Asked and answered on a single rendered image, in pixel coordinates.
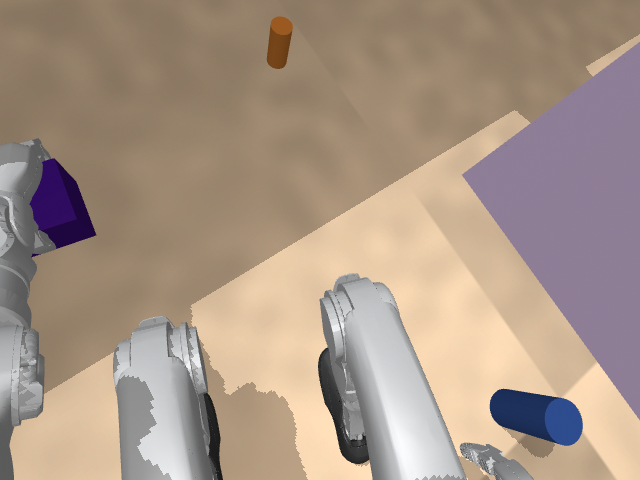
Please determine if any left robot hand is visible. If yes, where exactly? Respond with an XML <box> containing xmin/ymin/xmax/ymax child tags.
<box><xmin>0</xmin><ymin>138</ymin><xmax>56</xmax><ymax>254</ymax></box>

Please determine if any left robot arm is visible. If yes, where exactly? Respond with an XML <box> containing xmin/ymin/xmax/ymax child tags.
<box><xmin>0</xmin><ymin>191</ymin><xmax>45</xmax><ymax>480</ymax></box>

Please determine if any right robot hand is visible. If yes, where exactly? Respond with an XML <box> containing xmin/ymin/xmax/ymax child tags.
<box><xmin>460</xmin><ymin>443</ymin><xmax>534</xmax><ymax>480</ymax></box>

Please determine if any right robot foot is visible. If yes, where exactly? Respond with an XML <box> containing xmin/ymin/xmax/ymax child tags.
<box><xmin>318</xmin><ymin>348</ymin><xmax>369</xmax><ymax>464</ymax></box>

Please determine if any left robot foot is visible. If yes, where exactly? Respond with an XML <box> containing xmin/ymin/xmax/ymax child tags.
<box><xmin>203</xmin><ymin>393</ymin><xmax>223</xmax><ymax>480</ymax></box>

